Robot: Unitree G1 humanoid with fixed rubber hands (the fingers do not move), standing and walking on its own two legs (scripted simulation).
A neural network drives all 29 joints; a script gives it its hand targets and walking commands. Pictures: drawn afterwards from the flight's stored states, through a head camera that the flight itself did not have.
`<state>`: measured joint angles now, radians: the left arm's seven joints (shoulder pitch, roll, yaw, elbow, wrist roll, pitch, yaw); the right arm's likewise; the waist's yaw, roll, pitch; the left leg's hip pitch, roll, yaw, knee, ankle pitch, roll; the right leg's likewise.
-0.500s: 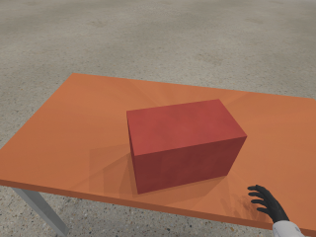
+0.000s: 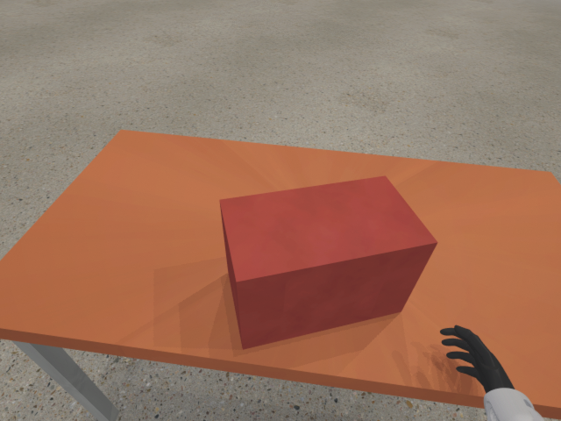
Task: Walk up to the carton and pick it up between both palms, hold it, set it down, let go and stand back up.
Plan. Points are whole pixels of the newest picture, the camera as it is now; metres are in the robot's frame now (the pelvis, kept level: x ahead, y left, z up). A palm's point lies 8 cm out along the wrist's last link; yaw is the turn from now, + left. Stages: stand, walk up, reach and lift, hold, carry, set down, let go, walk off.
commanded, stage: stand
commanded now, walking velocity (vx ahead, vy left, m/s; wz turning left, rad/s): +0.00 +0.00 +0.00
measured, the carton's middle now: (316, 259) +0.41 -0.05 +0.01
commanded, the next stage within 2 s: none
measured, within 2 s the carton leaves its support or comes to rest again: neither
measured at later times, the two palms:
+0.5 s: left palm out of the picture +0.10 +0.31 -0.10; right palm (493, 379) +0.22 -0.29 -0.01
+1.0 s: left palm out of the picture +0.11 +0.31 -0.10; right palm (495, 377) +0.23 -0.29 -0.01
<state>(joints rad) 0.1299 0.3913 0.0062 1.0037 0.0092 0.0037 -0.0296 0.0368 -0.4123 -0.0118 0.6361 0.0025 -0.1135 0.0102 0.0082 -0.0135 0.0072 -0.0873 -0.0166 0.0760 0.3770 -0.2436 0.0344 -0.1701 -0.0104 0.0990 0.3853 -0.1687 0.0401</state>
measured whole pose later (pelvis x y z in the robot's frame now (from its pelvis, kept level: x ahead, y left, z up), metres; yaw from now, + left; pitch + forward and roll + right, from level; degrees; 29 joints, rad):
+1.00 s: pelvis +0.01 +0.00 +0.00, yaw -2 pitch -3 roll +0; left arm 0.13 0.39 0.00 1.00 0.01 0.02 -0.03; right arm 0.00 -0.42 -0.02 0.65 0.00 -0.10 0.01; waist 0.01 0.00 0.02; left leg -0.06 -0.01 0.10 0.37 -0.25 0.03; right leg -0.16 0.00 0.12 0.39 -0.17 0.04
